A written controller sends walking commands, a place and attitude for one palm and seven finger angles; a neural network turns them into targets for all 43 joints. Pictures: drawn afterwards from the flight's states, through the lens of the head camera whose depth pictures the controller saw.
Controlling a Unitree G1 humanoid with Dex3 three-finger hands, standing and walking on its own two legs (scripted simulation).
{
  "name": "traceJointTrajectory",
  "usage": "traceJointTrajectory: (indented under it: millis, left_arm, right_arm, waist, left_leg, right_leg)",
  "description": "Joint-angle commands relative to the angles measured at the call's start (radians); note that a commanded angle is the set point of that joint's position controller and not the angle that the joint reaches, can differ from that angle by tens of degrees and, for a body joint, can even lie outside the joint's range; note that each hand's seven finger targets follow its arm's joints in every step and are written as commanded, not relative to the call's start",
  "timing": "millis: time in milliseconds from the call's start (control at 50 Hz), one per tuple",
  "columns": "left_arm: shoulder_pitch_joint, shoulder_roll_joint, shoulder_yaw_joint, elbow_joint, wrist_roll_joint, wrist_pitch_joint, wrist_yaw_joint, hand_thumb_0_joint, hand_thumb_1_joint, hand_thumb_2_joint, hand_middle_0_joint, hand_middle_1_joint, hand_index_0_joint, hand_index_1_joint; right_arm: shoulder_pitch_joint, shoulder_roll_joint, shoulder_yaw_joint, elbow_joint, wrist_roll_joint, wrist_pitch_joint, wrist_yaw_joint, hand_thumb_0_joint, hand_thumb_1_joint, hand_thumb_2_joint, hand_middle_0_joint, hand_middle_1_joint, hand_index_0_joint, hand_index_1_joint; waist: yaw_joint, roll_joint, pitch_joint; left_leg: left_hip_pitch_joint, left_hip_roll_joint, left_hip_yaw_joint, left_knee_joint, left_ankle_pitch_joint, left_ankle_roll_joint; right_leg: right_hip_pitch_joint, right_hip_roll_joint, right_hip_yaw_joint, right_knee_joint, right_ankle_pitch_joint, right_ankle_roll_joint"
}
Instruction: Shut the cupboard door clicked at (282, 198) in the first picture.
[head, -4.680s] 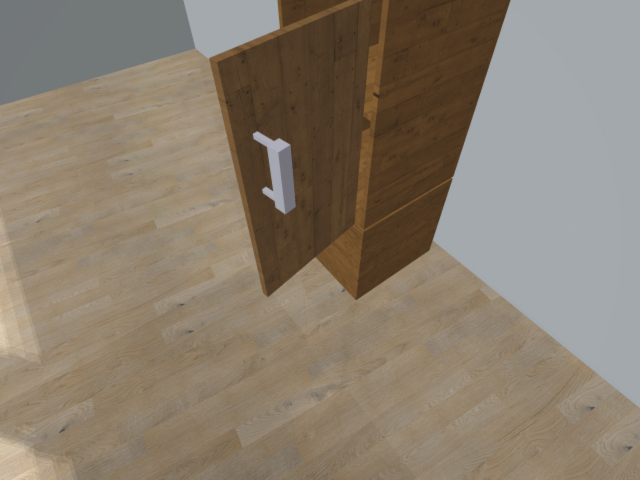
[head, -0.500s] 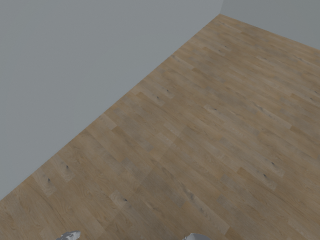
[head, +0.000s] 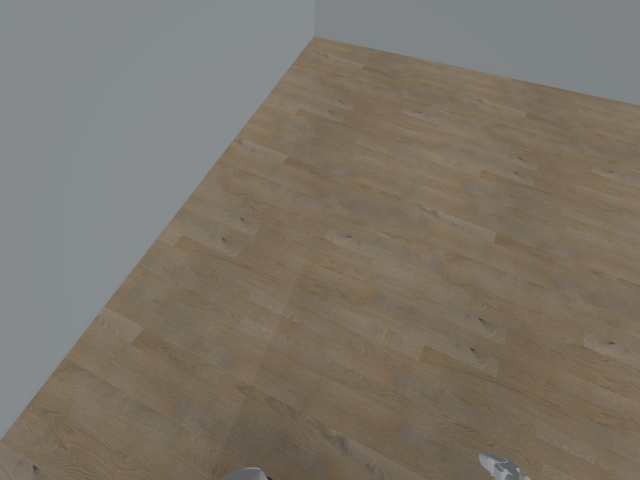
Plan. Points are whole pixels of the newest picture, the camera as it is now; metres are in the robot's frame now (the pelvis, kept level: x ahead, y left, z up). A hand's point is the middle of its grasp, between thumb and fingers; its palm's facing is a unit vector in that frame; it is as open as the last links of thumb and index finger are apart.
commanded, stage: walk around to get in front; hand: left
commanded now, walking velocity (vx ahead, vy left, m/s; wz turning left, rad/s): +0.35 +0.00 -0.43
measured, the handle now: out of the picture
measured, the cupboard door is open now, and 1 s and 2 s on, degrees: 100 100 100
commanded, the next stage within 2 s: walk to a spot facing it in 0.58 s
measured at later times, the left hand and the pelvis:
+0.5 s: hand (288, 317) +0.38 +0.08 -0.15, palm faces -0.23 -0.95 -0.22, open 7.3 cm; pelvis +0.22 -0.07 +0.00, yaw -12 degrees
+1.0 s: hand (294, 282) +0.47 +0.09 -0.17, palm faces -0.05 -0.98 -0.17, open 7.3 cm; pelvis +0.42 -0.09 +0.01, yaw -7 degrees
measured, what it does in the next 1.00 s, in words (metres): walks ahead: right foot, then left foot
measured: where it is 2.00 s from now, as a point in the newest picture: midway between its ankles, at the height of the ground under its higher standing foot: (384, 370)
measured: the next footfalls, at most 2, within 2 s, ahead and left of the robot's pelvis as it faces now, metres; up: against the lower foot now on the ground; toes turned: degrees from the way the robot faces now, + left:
right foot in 0.40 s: +0.27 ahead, -0.17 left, +0.00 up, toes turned -18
left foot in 0.82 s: +0.54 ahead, -0.02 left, +0.00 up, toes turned -4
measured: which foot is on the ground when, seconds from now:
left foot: down 0.00-0.40, up 0.42-0.80, down 0.82-1.00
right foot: up 0.00-0.38, down 0.40-0.84, up 0.86-1.00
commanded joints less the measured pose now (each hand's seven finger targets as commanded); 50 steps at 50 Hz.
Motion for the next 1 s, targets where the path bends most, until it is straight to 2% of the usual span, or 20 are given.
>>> traceJointTrajectory:
  millis: [0,60,120,180,300,340,360,380,400,440,520,620,700,760,780,800,820,840,900,980]
  left_arm:
    - [-0.146,0.099,0.022,-0.151,-0.003,-0.038,-0.001,0.0,0.9,0.9,-0.2,-0.3,-0.2,-0.3]
    - [-0.179,0.066,0.028,-0.128,0.012,-0.017,-0.023,0.0,0.9,0.9,-0.2,-0.3,-0.2,-0.3]
    - [-0.15,0.027,0.016,-0.122,0.009,0.006,-0.035,0.0,0.9,0.9,-0.2,-0.3,-0.2,-0.3]
    - [-0.227,0.006,0.001,-0.145,0.01,0.007,-0.038,0.0,0.9,0.9,-0.2,-0.3,-0.2,-0.3]
    - [-0.287,0.034,0.005,-0.154,0.011,-0.005,-0.031,0.0,0.9,0.9,-0.2,-0.3,-0.2,-0.3]
    - [-0.072,0.089,0.023,-0.085,0.014,-0.019,-0.021,0.0,0.9,0.9,-0.2,-0.3,-0.2,-0.3]
    - [0.098,0.184,0.049,-0.033,0.02,-0.033,-0.007,0.0,0.9,0.9,-0.2,-0.3,-0.2,-0.3]
    - [0.203,0.294,0.074,-0.007,0.004,-0.037,0.009,0.0,0.9,0.9,-0.2,-0.3,-0.2,-0.3]
    - [0.155,0.283,0.072,-0.014,-0.015,-0.029,0.025,0.0,0.9,0.9,-0.2,-0.3,-0.2,-0.3]
    - [0.013,0.184,0.042,-0.045,-0.014,-0.033,0.033,0.0,0.9,0.9,-0.2,-0.3,-0.2,-0.3]
    - [-0.073,0.104,0.014,-0.042,-0.005,-0.062,0.033,0.0,0.9,0.9,-0.2,-0.3,-0.2,-0.3]
    - [-0.004,0.096,0.012,0.014,-0.006,-0.077,0.027,0.0,0.9,0.9,-0.2,-0.3,-0.2,-0.3]
    - [0.031,0.097,0.0,0.056,-0.003,-0.076,0.036,0.0,0.9,0.9,-0.2,-0.3,-0.2,-0.3]
    - [0.009,0.1,-0.006,0.058,-0.01,-0.072,0.049,0.0,0.9,0.9,-0.2,-0.3,-0.2,-0.3]
    - [0.028,0.086,-0.013,0.045,-0.014,-0.064,0.05,0.0,0.9,0.9,-0.2,-0.3,-0.2,-0.3]
    - [0.078,0.043,-0.023,0.032,-0.027,-0.06,0.052,0.0,0.9,0.9,-0.2,-0.3,-0.2,-0.3]
    - [0.048,0.05,-0.026,0.004,-0.028,-0.056,0.056,0.0,0.9,0.9,-0.2,-0.3,-0.2,-0.3]
    - [-0.011,0.064,-0.019,-0.018,-0.017,-0.041,0.06,0.0,0.9,0.9,-0.2,-0.3,-0.2,-0.3]
    - [-0.057,0.047,-0.006,-0.022,-0.004,-0.001,0.044,0.0,0.9,0.9,-0.2,-0.3,-0.2,-0.3]
    - [-0.037,0.033,0.007,-0.04,-0.004,0.027,0.041,0.0,0.9,0.9,-0.2,-0.3,-0.2,-0.3]
  right_arm:
    - [0.356,-0.269,-0.059,0.031,-0.016,-0.011,-0.037,0.0,-0.9,-0.9,0.2,0.3,0.2,0.3]
    - [0.203,-0.141,-0.026,0.013,-0.011,-0.027,-0.039,0.0,-0.9,-0.9,0.2,0.3,0.2,0.3]
    - [0.199,-0.134,-0.025,0.037,-0.006,-0.037,-0.041,0.0,-0.9,-0.9,0.2,0.3,0.2,0.3]
    - [0.239,-0.13,-0.029,0.069,-0.006,-0.031,-0.031,0.0,-0.9,-0.9,0.2,0.3,0.2,0.3]
    - [0.283,-0.14,-0.031,0.109,-0.014,-0.011,-0.021,0.0,-0.9,-0.9,0.2,0.3,0.2,0.3]
    - [0.251,-0.144,-0.027,0.109,-0.004,-0.009,-0.021,0.0,-0.9,-0.9,0.2,0.3,0.2,0.3]
    - [0.233,-0.108,-0.018,0.093,0.013,-0.012,-0.011,0.0,-0.9,-0.9,0.2,0.3,0.2,0.3]
    - [0.234,-0.052,-0.007,0.052,0.027,-0.014,-0.012,0.0,-0.9,-0.9,0.2,0.3,0.2,0.3]
    - [0.168,-0.096,-0.019,0.041,0.025,-0.005,-0.013,0.0,-0.9,-0.9,0.2,0.3,0.2,0.3]
    - [0.121,-0.069,-0.02,0.06,0.019,-0.008,-0.016,0.0,-0.9,-0.9,0.2,0.3,0.2,0.3]
    - [0.212,-0.015,-0.015,0.121,0.002,0.023,-0.009,0.0,-0.9,-0.9,0.2,0.3,0.2,0.3]
    - [0.09,0.01,-0.014,0.086,0.005,0.016,0.01,0.0,-0.9,-0.9,0.2,0.3,0.2,0.3]
    - [0.004,0.004,-0.009,0.066,0.013,0.007,0.009,0.0,-0.9,-0.9,0.2,0.3,0.2,0.3]
    - [0.171,-0.033,-0.011,0.133,0.006,0.0,-0.007,0.0,-0.9,-0.9,0.2,0.3,0.2,0.3]
    - [0.275,-0.1,-0.022,0.157,-0.002,-0.005,-0.015,0.0,-0.9,-0.9,0.2,0.3,0.2,0.3]
    - [0.356,-0.184,-0.037,0.167,-0.005,-0.004,-0.024,0.0,-0.9,-0.9,0.2,0.3,0.2,0.3]
    - [0.365,-0.2,-0.037,0.167,0.005,0.011,-0.036,0.0,-0.9,-0.9,0.2,0.3,0.2,0.3]
    - [0.295,-0.2,-0.036,0.148,0.007,0.019,-0.04,0.0,-0.9,-0.9,0.2,0.3,0.2,0.3]
    - [0.117,-0.126,-0.02,0.091,0.01,0.022,-0.044,0.0,-0.9,-0.9,0.2,0.3,0.2,0.3]
    - [0.069,-0.153,-0.033,0.062,0.008,0.033,-0.039,0.0,-0.9,-0.9,0.2,0.3,0.2,0.3]
  waist:
    - [-0.158,0.217,-0.12]
    - [-0.07,0.178,0.06]
    - [-0.037,0.204,-0.005]
    - [-0.057,0.187,-0.01]
    - [-0.06,0.153,0.001]
    - [0.051,0.068,-0.104]
    - [0.129,-0.108,-0.21]
    - [0.142,-0.357,-0.295]
    - [0.121,-0.221,-0.21]
    - [0.051,-0.114,-0.085]
    - [-0.056,-0.071,-0.052]
    - [-0.027,-0.052,-0.013]
    - [-0.015,-0.08,0.006]
    - [-0.101,-0.045,-0.076]
    - [-0.132,0.06,-0.159]
    - [-0.137,0.276,-0.264]
    - [-0.134,0.268,-0.269]
    - [-0.109,0.166,-0.151]
    - [-0.034,0.178,-0.009]
    - [-0.015,0.137,-0.106]
  left_leg:
    - [0.496,0.48,-0.608,-0.328,-0.237,0.221]
    - [0.215,0.353,-0.314,-0.393,-0.16,0.139]
    - [0.256,0.287,-0.09,-0.371,0.026,0.119]
    - [0.273,0.256,0.028,-0.362,0.082,0.111]
    - [0.301,0.274,0.083,-0.278,0.175,0.1]
    - [0.235,0.218,0.149,0.015,0.37,0.057]
    - [0.008,0.141,0.201,0.309,0.219,0.019]
    - [-0.249,-0.014,0.127,0.635,-0.422,-0.024]
    - [-0.302,0.043,-0.036,0.724,-0.389,0.0]
    - [-0.296,0.109,-0.069,0.702,-0.226,-0.011]
    - [-0.107,0.107,-0.034,0.454,-0.143,-0.029]
    - [-0.125,0.065,0.003,0.207,-0.017,-0.029]
    - [-0.097,0.022,0.013,0.084,-0.009,-0.003]
    - [0.17,-0.04,0.031,-0.068,0.178,0.038]
    - [0.375,0.053,-0.083,-0.05,0.442,0.092]
    - [0.591,0.285,-0.374,-0.032,0.798,0.224]
    - [0.53,0.383,-0.502,-0.126,0.892,0.315]
    - [0.38,0.373,-0.477,-0.174,0.711,0.317]
    - [0.08,0.245,-0.351,-0.275,0.345,0.211]
    - [0.071,0.179,-0.305,-0.279,0.157,0.185]
  right_leg:
    - [-0.583,-0.047,-0.008,0.699,-0.089,-0.03]
    - [-0.562,-0.117,-0.037,0.713,0.111,-0.002]
    - [-0.509,-0.122,-0.081,0.544,0.174,0.015]
    - [-0.444,-0.111,-0.147,0.304,0.223,0.015]
    - [-0.277,-0.056,-0.221,0.06,0.236,-0.013]
    - [0.047,-0.012,-0.227,-0.038,0.247,-0.052]
    - [0.335,-0.175,-0.016,-0.102,0.163,-0.115]
    - [0.472,-0.447,0.447,-0.259,0.222,-0.224]
    - [0.368,-0.451,0.452,-0.322,0.217,-0.237]
    - [0.159,-0.382,0.276,-0.323,0.316,-0.215]
    - [-0.048,-0.28,0.023,-0.359,0.494,-0.182]
    - [0.013,-0.247,-0.001,-0.381,0.488,-0.181]
    - [0.109,-0.264,-0.042,-0.305,0.75,-0.145]
    - [0.093,-0.213,-0.163,-0.054,0.962,-0.063]
    - [-0.04,-0.158,-0.203,0.139,0.777,-0.011]
    - [-0.272,-0.037,-0.225,0.42,0.187,0.031]
    - [-0.304,-0.013,-0.132,0.606,-0.199,0.027]
    - [-0.344,-0.049,-0.079,0.658,-0.164,0.031]
    - [-0.328,-0.109,-0.066,0.597,0.001,0.061]
    - [-0.276,-0.076,-0.096,0.45,0.055,0.071]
